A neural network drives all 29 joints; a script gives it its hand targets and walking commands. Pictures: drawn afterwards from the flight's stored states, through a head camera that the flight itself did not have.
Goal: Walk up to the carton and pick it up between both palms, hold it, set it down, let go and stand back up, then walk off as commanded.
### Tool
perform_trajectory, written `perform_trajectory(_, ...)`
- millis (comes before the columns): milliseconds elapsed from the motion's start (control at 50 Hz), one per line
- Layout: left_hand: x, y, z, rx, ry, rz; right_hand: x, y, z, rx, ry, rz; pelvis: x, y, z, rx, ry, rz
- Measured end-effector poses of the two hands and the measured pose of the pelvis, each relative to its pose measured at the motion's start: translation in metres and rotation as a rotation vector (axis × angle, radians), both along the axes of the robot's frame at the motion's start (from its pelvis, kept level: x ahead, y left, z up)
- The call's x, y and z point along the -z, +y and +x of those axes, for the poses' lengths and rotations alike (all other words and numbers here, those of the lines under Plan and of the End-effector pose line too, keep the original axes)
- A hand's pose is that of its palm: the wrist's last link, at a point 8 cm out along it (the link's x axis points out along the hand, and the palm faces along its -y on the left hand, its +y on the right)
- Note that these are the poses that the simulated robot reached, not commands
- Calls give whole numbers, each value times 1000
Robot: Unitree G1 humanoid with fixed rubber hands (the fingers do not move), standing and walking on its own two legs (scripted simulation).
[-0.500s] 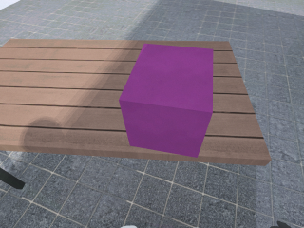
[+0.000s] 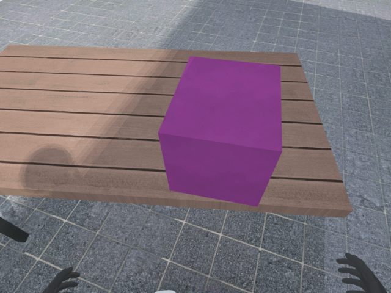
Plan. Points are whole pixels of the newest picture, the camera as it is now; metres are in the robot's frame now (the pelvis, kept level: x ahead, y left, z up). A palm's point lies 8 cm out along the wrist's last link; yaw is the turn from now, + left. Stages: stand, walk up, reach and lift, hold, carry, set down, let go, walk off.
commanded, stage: walk up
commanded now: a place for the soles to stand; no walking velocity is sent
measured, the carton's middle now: (223, 130) +0.49 -0.04 +0.02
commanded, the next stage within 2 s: reach and lift in 0.82 s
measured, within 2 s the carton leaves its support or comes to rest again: neither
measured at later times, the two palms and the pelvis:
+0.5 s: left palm out of the picture +0.10 +0.32 -0.08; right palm out of the picture +0.12 -0.32 -0.07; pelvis -0.02 +0.00 +0.00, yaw +0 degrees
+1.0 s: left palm (64, 287) +0.15 +0.29 -0.07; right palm out of the picture +0.13 -0.31 -0.08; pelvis -0.01 +0.00 +0.00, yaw +0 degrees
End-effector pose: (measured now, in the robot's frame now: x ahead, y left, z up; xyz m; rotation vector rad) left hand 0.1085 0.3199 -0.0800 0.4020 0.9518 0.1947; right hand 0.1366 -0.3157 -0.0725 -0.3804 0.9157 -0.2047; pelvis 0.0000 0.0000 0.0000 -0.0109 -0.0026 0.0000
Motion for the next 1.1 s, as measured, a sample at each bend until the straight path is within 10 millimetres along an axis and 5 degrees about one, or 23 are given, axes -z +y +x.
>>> perform_trajectory(860, 5, 5, -11, -57, 62, 3, 2, 0, -16, 26, -28, 13, 1, 2, -16, 0, -23, -3)
perform_trajectory(1100, -23, -41, 69, -30, -46, -91, -3, 12, -7, 31, -135, 53, -2, -4, -8, 4, -49, 1)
